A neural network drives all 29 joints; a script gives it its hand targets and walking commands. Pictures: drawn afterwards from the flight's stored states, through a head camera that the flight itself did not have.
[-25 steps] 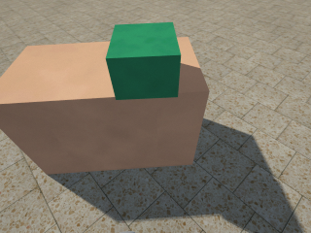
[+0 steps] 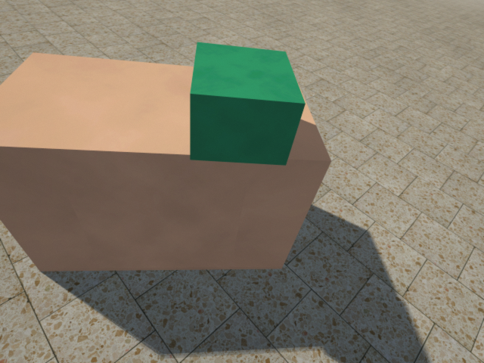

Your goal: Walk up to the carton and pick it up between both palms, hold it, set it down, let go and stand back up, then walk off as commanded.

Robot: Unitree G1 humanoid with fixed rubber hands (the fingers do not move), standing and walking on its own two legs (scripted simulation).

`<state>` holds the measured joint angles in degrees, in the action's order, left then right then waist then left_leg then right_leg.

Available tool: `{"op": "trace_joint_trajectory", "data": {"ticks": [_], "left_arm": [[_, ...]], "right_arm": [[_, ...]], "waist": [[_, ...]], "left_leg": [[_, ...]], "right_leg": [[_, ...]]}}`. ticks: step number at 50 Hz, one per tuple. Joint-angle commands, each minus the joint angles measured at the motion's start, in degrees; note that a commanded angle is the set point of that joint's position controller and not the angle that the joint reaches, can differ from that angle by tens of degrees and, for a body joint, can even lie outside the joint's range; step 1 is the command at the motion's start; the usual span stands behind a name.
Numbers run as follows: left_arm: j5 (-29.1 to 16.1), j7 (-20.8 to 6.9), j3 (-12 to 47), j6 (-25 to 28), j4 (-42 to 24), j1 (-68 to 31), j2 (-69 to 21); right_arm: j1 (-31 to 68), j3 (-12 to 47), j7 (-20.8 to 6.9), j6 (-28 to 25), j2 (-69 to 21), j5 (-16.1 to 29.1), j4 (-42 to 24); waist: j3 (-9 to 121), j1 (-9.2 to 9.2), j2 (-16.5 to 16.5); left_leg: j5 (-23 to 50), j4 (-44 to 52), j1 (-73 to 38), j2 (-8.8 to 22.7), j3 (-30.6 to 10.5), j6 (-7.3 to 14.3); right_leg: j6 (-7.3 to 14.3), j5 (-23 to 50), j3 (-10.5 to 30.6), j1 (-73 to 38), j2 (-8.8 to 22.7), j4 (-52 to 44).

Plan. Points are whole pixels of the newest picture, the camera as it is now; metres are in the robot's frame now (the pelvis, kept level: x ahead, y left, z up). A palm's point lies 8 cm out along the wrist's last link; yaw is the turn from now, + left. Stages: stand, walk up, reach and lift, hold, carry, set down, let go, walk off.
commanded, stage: walk off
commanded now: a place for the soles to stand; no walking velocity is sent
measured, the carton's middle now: (240, 102) +0.80 -0.03 +0.02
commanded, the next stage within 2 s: stand in 0.14 s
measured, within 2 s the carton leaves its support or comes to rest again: neither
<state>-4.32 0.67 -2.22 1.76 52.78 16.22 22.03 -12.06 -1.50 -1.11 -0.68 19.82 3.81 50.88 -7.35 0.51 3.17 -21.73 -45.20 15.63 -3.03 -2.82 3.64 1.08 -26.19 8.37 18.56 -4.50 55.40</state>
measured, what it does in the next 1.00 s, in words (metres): steps on the spot: right foot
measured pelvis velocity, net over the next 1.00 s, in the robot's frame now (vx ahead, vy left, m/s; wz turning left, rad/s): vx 0.01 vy -0.04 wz -0.01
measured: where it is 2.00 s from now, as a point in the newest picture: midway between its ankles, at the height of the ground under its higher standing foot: outside the picture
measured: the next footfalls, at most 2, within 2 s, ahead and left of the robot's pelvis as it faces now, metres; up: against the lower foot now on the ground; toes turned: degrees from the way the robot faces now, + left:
right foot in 0.18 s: +0.11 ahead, -0.15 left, +0.00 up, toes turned +8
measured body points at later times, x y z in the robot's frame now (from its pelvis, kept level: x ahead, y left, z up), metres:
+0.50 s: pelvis +0.02 -0.04 +0.00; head +0.02 -0.07 +0.45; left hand +0.10 +0.28 -0.09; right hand +0.10 -0.33 -0.13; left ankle +0.04 +0.07 -0.71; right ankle +0.07 -0.16 -0.71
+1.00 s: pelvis +0.01 -0.04 +0.02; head +0.01 -0.05 +0.47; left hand +0.12 +0.27 -0.09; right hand +0.10 -0.33 -0.11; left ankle +0.04 +0.07 -0.71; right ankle +0.07 -0.16 -0.71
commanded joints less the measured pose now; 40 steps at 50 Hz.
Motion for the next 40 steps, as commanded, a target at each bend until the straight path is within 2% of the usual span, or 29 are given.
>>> {"op": "trace_joint_trajectory", "data": {"ticks": [1,3,4,5,7,8,9,10,11,12,13,14,16,17,18,20,22,24,25,27,28,29,31,32,34,35,36,38,40], "left_arm": [[5.75,0.45,-3.48,1.4,-3.83,1.61,13.19],[5.94,0.31,-3.63,1.81,-4.34,0.67,13.02],[6.06,0.41,-3.69,2.07,-4.09,1.59,13.08],[5.9,0.46,-3.57,2.32,-4.19,2.01,12.63],[6.21,0.65,-3.93,2.95,-3.41,6.7,12.27],[5.92,0.92,-2.42,2.7,-1.28,1.89,12.2],[6.21,1.17,-3.03,3.45,-2.91,-0.44,16.93],[5.87,1.42,-3.38,3.6,-2.41,-1.97,18.27],[6.22,1.27,-3.67,3.37,-1.35,-2.76,18.63],[6.48,1.18,-3.08,3.03,-1.64,-4.78,19.02],[6.35,0.67,-2.94,2.69,-1.43,-6.35,18.21],[6.36,0.46,-2.28,2.63,-2.01,-7.17,16.39],[6.03,0.72,-1.55,2.76,-1.38,-7.86,14.16],[5.84,0.64,-1.43,2.77,-2.5,-9.39,13.46],[5.63,0.67,-1.27,2.63,-2.68,-9.86,12.65],[5.64,0.34,-1.39,2.43,-2.67,-10.89,11.52],[5.45,0.11,-1.34,1.86,-2.31,-11.07,12.15],[5.66,0.08,-0.96,2.02,-1.79,-10.27,12.01],[5.51,-0.02,-1.08,1.83,-1.58,-11.1,12.46],[6.06,0.08,-1.02,1.55,-1.09,-11.56,12.06],[5.84,-0.05,-1.01,1.78,-1.43,-11.45,11.61],[5.66,0.18,-0.97,1.57,-1.48,-13.33,12.12],[5.76,0.08,-0.92,1.87,-1.44,-13.79,12.29],[5.47,-0.24,-0.86,1.88,-1.27,-13.01,12.08],[5.73,-0.05,-0.97,1.58,-1.28,-14.23,12.02],[5.23,-0.27,-1.05,1.62,-0.96,-12.94,11.64],[5.66,-0.33,-0.92,1.64,-0.78,-13.58,11.14],[5.36,-0.44,-0.93,1.52,-0.56,-13.37,10.53],[5.43,-0.73,-0.84,1.82,-0.34,-12.86,10.9]], "right_arm": [[-0.7,-7.01,0.4,-2.31,17.67,-6.68,-4.66],[-0.15,-6.81,0.27,-2.14,17.32,-6.83,-5.01],[0.4,-7.03,0.13,-1.94,18.0,-6.68,-5.1],[1.22,-6.8,0.21,-1.98,18.16,-6.58,-5.34],[4.14,-6.35,0.03,-1.49,17.4,-6.59,-6.25],[8.13,-3.56,1.23,-1.87,11.09,-4.21,-5.89],[4.82,-3.36,1.61,-1.54,10.22,-3.41,-6.38],[4.1,-3.54,1.76,-1.38,11.28,-3.61,-4.26],[1.61,-3.38,1.62,-1.15,11.41,-3.78,-2.94],[0.33,-3.55,1.53,-0.77,12.46,-3.68,-2.08],[-0.7,-3.56,1.24,-0.88,13.2,-3.97,-1.08],[0.53,-3.04,0.75,-0.96,11.73,-4.09,-1.52],[0.4,-2.75,0.88,-1.63,12.19,-4.51,-0.26],[-0.39,-3.39,0.96,-1.95,13.2,-4.53,-0.33],[0.97,-3.01,1.23,-2.16,13.15,-4.27,-0.8],[2.68,-2.77,1.26,-2.41,13.53,-4.63,-0.6],[3.81,-2.91,1.42,-2.45,14.39,-5.01,-0.35],[4.27,-2.57,1.31,-2.4,13.53,-4.94,0.09],[4.3,-2.54,1.31,-2.53,13.81,-5.24,-0.09],[4.06,-2.59,1.23,-2.33,13.99,-5.23,-0.09],[3.98,-2.53,1.27,-2.35,13.24,-5.24,0.37],[5.38,-2.25,1.11,-2.34,13.37,-4.99,0.34],[5.07,-1.88,1.02,-2.61,12.3,-5.23,-0.32],[5.48,-2.25,1.12,-2.91,13.38,-5.52,-0.43],[5.83,-1.97,1.27,-2.82,13.03,-5.62,-0.16],[6.46,-2.25,1.36,-3.16,14.12,-5.54,-0.25],[6.95,-2.37,1.45,-3.19,13.44,-5.58,-0.42],[6.83,-2.02,1.42,-3.31,13.3,-5.52,-0.11],[7.11,-2.02,1.32,-3.33,13.5,-5.51,-0.53]], "waist": [[2.37,1.67,-17.5],[2.75,1.9,-18.64],[3.98,1.55,-18.96],[3.49,0.44,-18.21],[6.02,-3.03,-14.89],[4.82,-3.73,-7.59],[8.07,-1.13,-0.4],[7.34,-0.5,-0.89],[7.67,0.41,-1.56],[7.67,1.23,0.96],[5.4,1.33,2.71],[4.32,1.34,2.61],[7.05,1.33,2.4],[10.75,1.54,4.71],[11.96,1.36,5.08],[11.76,0.52,4.75],[10.16,0.88,1.92],[10.53,0.36,-0.49],[10.36,0.58,0.53],[8.94,0.74,1.39],[9.49,-0.12,1.64],[9.17,0.33,-0.78],[9.68,0.36,0.54],[8.79,-0.01,-2.49],[9.0,-0.6,-0.94],[9.81,-1.17,-2.71],[9.47,-0.42,-2.97],[10.17,-0.92,-5.03],[10.37,-0.97,-4.58]], "left_leg": [[-6.82,27.06,-6.6,15.69,-19.09,6.39],[-1.0,24.87,-7.3,13.88,-15.66,6.63],[-0.66,24.07,-7.08,14.84,-16.39,7.86],[2.33,22.83,-5.09,15.5,-16.05,8.33],[3.35,15.61,3.69,12.5,-9.26,7.4],[14.72,10.78,9.37,10.29,-10.25,2.68],[11.04,2.03,6.29,4.21,-4.5,-1.4],[0.97,0.78,5.74,1.39,-2.62,-3.19],[-8.9,3.11,5.61,0.84,-4.23,-2.69],[-11.71,4.39,3.23,1.37,-3.86,-2.09],[-12.05,8.1,1.26,1.52,-3.59,-1.29],[-8.41,9.27,0.54,2.38,-2.3,-1.03],[4.88,13.27,-4.93,3.71,-3.57,-0.86],[9.96,14.34,-7.43,4.68,-4.18,-0.35],[12.41,15.3,-8.99,5.39,-5.53,0.07],[9.35,17.4,-7.84,6.56,-7.59,0.47],[5.76,17.98,-6.03,6.73,-7.61,0.27],[7.2,18.43,-5.91,6.61,-7.19,0.28],[4.04,20.16,-4.89,7.46,-8.17,0.38],[5.4,18.7,-4.02,6.83,-7.11,0.22],[5.51,19.02,-4.31,6.37,-6.47,-0.14],[5.31,19.96,-3.58,6.99,-7.32,0.24],[3.02,20.6,-3.02,6.77,-6.91,0.28],[5.26,21.3,-3.82,7.48,-7.4,0.43],[6.72,23.47,-2.83,8.89,-9.16,0.95],[6.04,24.04,-1.88,9.58,-10.13,1.14],[4.48,24.7,-1.64,9.49,-9.9,0.93],[6.2,24.72,-2.43,9.37,-9.39,0.75],[5.77,24.36,-2.35,8.64,-8.28,0.41]], "right_leg": [[0.83,-1.07,-5.49,10.85,3.83,-3.49],[1.16,-1.43,-6.79,9.29,4.07,-7.73],[1.21,-1.2,-8.28,7.42,4.18,-8.49],[1.81,-3.1,-9.01,5.63,4.57,-11.15],[3.01,2.54,-9.89,-8.15,3.96,-19.5],[3.15,16.51,1.64,-13.47,7.67,-25.13],[5.99,19.82,17.94,-10.27,15.24,-31.36],[8.44,22.86,25.82,-8.74,18.55,-32.3],[8.32,18.76,28.56,-8.97,18.57,-34.11],[9.98,14.15,26.4,-5.5,18.24,-34.25],[9.17,5.16,24.31,-1.82,15.49,-34.97],[7.69,3.06,21.93,-1.2,14.89,-34.55],[6.03,17.36,18.49,-1.51,13.18,-31.03],[5.78,20.84,14.76,-3.23,11.46,-28.35],[5.69,23.24,12.93,-2.29,10.16,-26.7],[4.74,20.32,10.89,-2.99,9.68,-27.35],[5.13,14.82,11.78,-1.13,9.74,-28.38],[5.4,14.81,11.24,-2.33,9.51,-28.61],[4.52,13.04,10.37,-2.35,9.07,-29.15],[4.6,13.46,10.86,-1.98,9.41,-30.36],[4.86,13.03,10.3,-2.43,9.59,-30.43],[4.88,13.3,10.73,-2.34,9.71,-30.49],[4.98,9.82,11.4,-2.19,10.36,-30.97],[4.68,10.58,10.86,-1.76,9.72,-30.9],[3.77,12.55,7.96,-3.46,8.29,-29.92],[3.63,14.43,6.96,-4.73,7.44,-29.0],[3.4,13.47,6.76,-5.05,7.32,-29.08],[3.58,15.0,6.78,-5.97,7.57,-29.35],[3.7,13.98,7.68,-6.07,8.26,-31.26]]}}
